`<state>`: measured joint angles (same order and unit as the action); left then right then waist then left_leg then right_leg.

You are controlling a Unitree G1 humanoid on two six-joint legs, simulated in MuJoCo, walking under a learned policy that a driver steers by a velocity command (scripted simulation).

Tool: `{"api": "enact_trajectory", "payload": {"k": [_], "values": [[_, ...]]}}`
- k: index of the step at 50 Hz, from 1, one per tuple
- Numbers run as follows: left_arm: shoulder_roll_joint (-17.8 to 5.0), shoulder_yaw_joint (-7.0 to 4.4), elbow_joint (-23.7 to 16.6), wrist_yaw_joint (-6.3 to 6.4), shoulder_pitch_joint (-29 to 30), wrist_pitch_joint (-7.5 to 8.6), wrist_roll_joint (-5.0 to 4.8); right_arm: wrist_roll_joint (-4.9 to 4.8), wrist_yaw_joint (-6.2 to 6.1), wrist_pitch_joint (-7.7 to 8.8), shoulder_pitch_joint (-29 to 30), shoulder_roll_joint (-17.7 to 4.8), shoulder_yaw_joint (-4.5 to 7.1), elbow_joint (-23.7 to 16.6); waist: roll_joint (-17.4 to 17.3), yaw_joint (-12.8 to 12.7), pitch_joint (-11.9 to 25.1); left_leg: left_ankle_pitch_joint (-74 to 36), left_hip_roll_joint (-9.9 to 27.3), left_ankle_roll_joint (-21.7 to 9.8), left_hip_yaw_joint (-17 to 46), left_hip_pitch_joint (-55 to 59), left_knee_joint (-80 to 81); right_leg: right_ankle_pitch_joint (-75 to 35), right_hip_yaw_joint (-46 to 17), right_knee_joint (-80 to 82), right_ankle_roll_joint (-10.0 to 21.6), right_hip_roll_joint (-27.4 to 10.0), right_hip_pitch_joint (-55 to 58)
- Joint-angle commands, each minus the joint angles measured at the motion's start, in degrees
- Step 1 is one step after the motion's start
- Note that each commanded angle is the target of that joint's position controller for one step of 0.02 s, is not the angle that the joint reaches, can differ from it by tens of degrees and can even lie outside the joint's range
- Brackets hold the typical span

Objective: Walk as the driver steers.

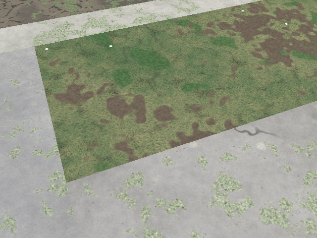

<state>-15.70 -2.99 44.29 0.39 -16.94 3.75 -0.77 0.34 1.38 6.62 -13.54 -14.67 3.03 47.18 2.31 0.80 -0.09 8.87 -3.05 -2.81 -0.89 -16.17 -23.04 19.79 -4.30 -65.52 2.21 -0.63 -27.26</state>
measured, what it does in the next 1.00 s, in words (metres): walks ahead, turning left: right foot, then left foot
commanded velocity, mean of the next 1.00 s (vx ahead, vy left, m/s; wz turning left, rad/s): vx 0.35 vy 0.00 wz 0.24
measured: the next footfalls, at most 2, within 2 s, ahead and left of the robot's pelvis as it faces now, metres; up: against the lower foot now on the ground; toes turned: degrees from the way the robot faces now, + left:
right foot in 0.34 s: +0.34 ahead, -0.16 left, +0.00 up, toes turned -2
left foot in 0.84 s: +0.52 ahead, +0.08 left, +0.00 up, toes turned +15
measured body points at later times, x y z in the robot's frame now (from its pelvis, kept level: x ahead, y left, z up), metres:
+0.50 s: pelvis +0.26 -0.07 +0.00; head +0.28 -0.08 +0.45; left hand +0.40 +0.20 -0.09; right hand +0.31 -0.34 -0.14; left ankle +0.19 +0.09 -0.65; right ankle +0.30 -0.16 -0.74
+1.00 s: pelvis +0.41 -0.02 -0.01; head +0.46 +0.01 +0.43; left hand +0.49 +0.29 -0.13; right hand +0.65 -0.24 -0.10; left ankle +0.48 +0.07 -0.74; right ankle +0.40 -0.18 -0.65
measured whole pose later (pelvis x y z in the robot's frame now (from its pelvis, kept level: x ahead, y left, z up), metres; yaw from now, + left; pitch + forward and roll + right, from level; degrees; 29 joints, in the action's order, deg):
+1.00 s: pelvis +0.41 -0.02 -0.01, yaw +18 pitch +3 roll -1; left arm -16.9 -3.5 42.5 1.6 -5.9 0.9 0.3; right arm -0.2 0.9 0.2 -9.0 -16.7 4.3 37.4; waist 1.0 0.9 -3.6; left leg 5.5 -4.3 -4.9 1.3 -26.0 -28.5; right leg 27.4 -2.0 -67.6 -2.2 -0.2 -29.2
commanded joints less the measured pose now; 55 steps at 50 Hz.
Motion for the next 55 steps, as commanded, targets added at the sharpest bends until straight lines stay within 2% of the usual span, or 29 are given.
{"api": "enact_trajectory", "payload": {"k": [1,5,8,12,15,16,17,18,19,20,21,22,23,25,28,31,34,37,40,41,42,43,44,45,46,47,49,51,55], "values": [[-2.9,-0.84,-4.4,-0.09,-0.1,0.7,0.31,-0.31,0.08,0.75,-1.1,-6.3,1.18,-2.1,-7.6,-0.6,1.1,-7.5,15.3,-10.8,16.4,8.3,13.0,-3.1,-0.3,4.4,-0.7,-5.2,-10.0],[-1.4,0.02,-7.0,-0.19,7.3,1.03,0.62,-0.91,-0.62,0.13,-3.7,-9.0,1.79,-0.6,-6.3,1.1,0.2,-12.2,14.8,-10.5,11.1,8.7,15.0,-13.1,1.4,17.5,-1.7,-5.9,-11.2],[-1.0,0.29,-8.2,-0.78,12.4,1.35,0.17,-1.43,-0.76,-0.49,-6.1,-9.5,1.63,0.6,-6.7,2.9,-0.8,-11.8,13.3,-8.8,7.4,8.6,14.5,-20.5,3.0,26.8,-1.8,-4.3,-7.9],[-1.8,0.2,-10.6,-1.86,18.5,1.67,-0.5,-1.75,-0.75,-1.45,-9.7,-10.2,1.52,2.4,-7.1,4.6,-2.5,-10.2,15.8,-8.1,8.3,12.6,12.3,-19.8,3.8,32.7,-0.9,-2.8,-6.8],[-3.6,-0.44,-11.1,-2.47,17.3,2.13,-0.42,-1.9,-1.09,-2.38,-9.2,-11.6,1.89,3.0,-7.9,2.1,-1.9,-16.1,17.6,-6.6,8.8,16.0,7.9,-14.8,4.6,36.5,1.3,-1.4,-2.2],[-4.8,-1.24,-9.9,-2.3,12.9,2.27,-0.07,-2.05,-1.2,-2.65,-8.5,-11.6,1.8,3.0,-7.5,-0.7,0.3,-23.5,16.1,-5.6,7.8,14.9,2.7,-15.0,5.7,38.9,2.4,0.0,5.5],[-7.7,-2.69,-7.6,-1.77,4.4,2.3,0.32,-1.78,-1.23,-2.7,-8.3,-10.4,1.26,2.6,-6.0,-4.6,5.8,-27.0,13.0,-4.1,5.7,10.9,-7.4,-16.1,4.8,39.3,4.2,-0.6,18.6],[-12.6,-4.05,-6.0,-0.97,-7.1,2.11,1.31,-0.28,-1.26,-2.34,-7.5,-7.1,-0.13,0.5,1.5,-8.9,15.3,-11.1,8.9,-1.6,2.8,-1.7,-26.5,-18.5,-8.4,37.7,8.3,-13.1,36.6],[-15.1,-4.44,-5.2,-1.3,-8.7,1.53,1.39,-1.17,-1.11,-1.24,-14.4,-1.3,-1.74,0.1,16.0,-5.5,21.2,23.3,1.0,0.8,2.8,-22.0,-43.3,-7.9,-31.4,43.8,15.4,-24.4,50.5],[-9.5,-3.14,-5.3,-1.34,-8.7,1.59,1.03,-2.48,-1.1,-0.75,-11.2,-8.0,-0.02,1.0,8.5,-7.5,17.1,23.3,3.6,0.4,8.9,-27.2,-49.8,-1.8,-32.2,46.5,13.4,-22.9,46.1],[-7.6,-2.34,-5.4,-1.3,-5.0,1.79,0.7,-3.22,-1.04,-0.62,-6.8,-9.9,0.78,-0.5,6.0,-6.6,9.9,17.7,5.7,0.0,8.5,-29.0,-50.1,-4.2,-23.6,47.8,11.2,-21.1,39.0],[-6.1,-1.79,-5.6,-1.51,-0.8,1.98,0.8,-2.79,-1.29,-0.95,-4.9,-9.0,0.8,-0.6,2.8,-4.5,6.4,13.0,7.9,0.5,7.3,-26.6,-48.0,-8.7,-17.3,49.7,10.0,-18.4,31.8],[-4.6,-1.45,-5.5,-1.78,2.1,2.25,0.93,-2.04,-1.43,-1.53,-4.1,-8.3,1.08,-0.6,2.5,-2.9,3.4,9.9,9.3,0.9,7.2,-24.8,-45.5,-11.4,-12.6,52.0,9.5,-16.4,26.5],[-3.4,-1.45,-4.6,-1.92,4.5,3.14,1.37,-2.23,-1.36,-3.1,-6.2,-6.0,1.15,0.0,3.7,-0.4,1.8,6.1,10.6,1.5,7.2,-19.9,-43.9,-15.6,-6.1,55.7,8.9,-14.1,20.3],[-4.8,-2.0,-3.2,-1.28,5.9,3.79,2.07,-1.62,-1.79,-4.49,-5.1,-4.7,1.49,-1.1,1.9,1.5,-0.6,2.6,9.2,3.3,7.3,-20.6,-40.9,-39.3,2.7,55.0,9.1,-14.0,17.5],[-6.2,-2.39,-2.3,0.24,6.5,2.77,1.93,-0.97,-1.18,-4.58,-1.5,-3.5,1.21,-3.3,2.0,1.0,-0.7,-6.0,8.6,4.1,4.4,-19.3,-29.8,-43.5,10.0,54.3,7.9,-12.3,17.2],[-7.9,-2.75,-1.4,1.41,5.1,1.53,1.35,-0.6,0.27,-4.61,4.6,-2.3,0.66,-6.2,1.5,-1.5,-0.3,-12.0,7.7,3.5,1.2,-16.4,-19.9,-43.3,13.3,52.6,7.6,-12.4,19.1],[-9.3,-3.33,-0.6,1.8,4.4,0.11,0.23,-0.58,1.47,-5.03,7.0,-4.0,1.31,-9.0,1.9,-2.0,0.6,-7.9,7.1,2.1,0.2,-16.6,-15.6,-43.3,13.1,48.6,7.1,-15.0,24.6],[-10.5,-3.96,-1.0,2.32,6.4,-1.24,-1.08,-0.39,2.11,-5.27,4.2,-6.3,2.51,-10.2,2.9,0.1,2.4,0.1,4.3,-0.8,-2.5,-12.3,-12.2,-49.9,13.3,39.1,5.3,-15.6,26.9],[-10.0,-3.85,-1.3,2.47,7.0,-1.67,-1.33,-0.47,1.97,-5.0,-0.5,-7.7,3.39,-9.2,1.5,2.6,4.7,-3.4,2.0,-2.4,-3.7,-5.7,-7.0,-50.2,14.8,31.0,3.5,-13.4,25.9],[-8.9,-3.43,-1.1,2.26,4.2,-1.62,-0.56,-0.23,0.93,-4.77,-5.1,-11.8,4.98,-8.5,-4.2,4.2,8.1,-21.4,2.6,-4.8,0.5,4.9,-2.8,-40.9,16.0,18.9,-0.1,-8.7,20.5],[-3.8,-1.76,-2.8,1.62,0.1,-1.23,2.94,0.02,-0.55,-5.13,-5.9,-18.2,6.24,-9.4,-18.3,0.4,12.7,-51.8,16.8,-12.6,19.2,21.5,-7.8,4.8,15.9,-0.7,-4.6,-1.4,1.0],[-4.5,-1.04,-3.7,0.64,-1.4,-0.61,2.33,0.84,-0.4,-4.88,-4.9,-17.7,5.45,-11.8,-17.9,0.5,23.6,-44.2,26.1,-23.6,39.0,29.1,-3.0,22.8,3.3,-15.0,-5.8,5.3,-8.6],[-7.9,-1.9,-3.8,0.07,3.2,-0.6,0.42,0.4,0.04,-4.88,-2.9,-14.1,4.63,-13.1,-9.2,3.0,22.0,-35.4,23.1,-21.1,33.9,25.9,-0.4,17.9,-2.0,-16.2,-4.7,2.1,-11.1],[-7.6,-1.78,-4.8,0.29,6.5,-0.99,-0.01,-0.52,-0.09,-4.9,0.4,-11.7,3.96,-13.3,-6.0,1.9,15.9,-27.0,20.3,-17.7,28.3,20.0,0.4,12.9,-1.4,-12.9,-4.1,0.5,-12.7],[-7.2,-1.88,-4.2,1.02,7.5,-1.63,0.81,-1.27,-0.37,-5.26,2.5,-10.0,3.48,-13.4,-2.1,0.6,11.1,-20.8,17.7,-14.7,24.9,13.3,1.9,9.7,-1.2,-8.2,-4.3,-1.4,-12.0],[-7.6,-2.28,-4.6,1.69,7.2,-3.06,1.35,-0.61,-1.03,-6.08,5.2,-9.6,3.26,-14.3,-5.4,-1.9,8.1,-14.0,14.0,-12.4,22.2,3.5,4.5,5.8,-0.5,-1.4,-4.4,-1.5,-5.7],[-6.0,-1.94,-4.3,1.93,6.1,-3.42,1.32,0.08,-1.56,-6.38,5.4,-10.5,3.72,-14.9,-7.5,-2.3,8.2,-14.4,12.3,-12.0,20.8,1.0,5.0,4.4,0.3,4.7,-5.1,-0.1,-3.2],[-5.0,-1.55,-4.4,2.25,8.0,-3.7,1.28,-0.49,-2.96,-7.13,4.8,-11.7,4.34,-15.5,-8.4,-1.1,9.1,-3.2,11.1,-10.9,22.4,0.2,5.3,0.4,-0.8,13.0,-6.3,0.8,-1.7]]}}
Keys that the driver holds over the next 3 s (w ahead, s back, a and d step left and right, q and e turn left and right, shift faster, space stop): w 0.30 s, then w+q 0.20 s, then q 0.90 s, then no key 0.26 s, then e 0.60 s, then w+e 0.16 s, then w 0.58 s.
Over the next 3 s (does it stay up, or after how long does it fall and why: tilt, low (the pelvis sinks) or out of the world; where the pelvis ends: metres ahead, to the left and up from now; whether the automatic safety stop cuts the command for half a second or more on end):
stays up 0.65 0.02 0.01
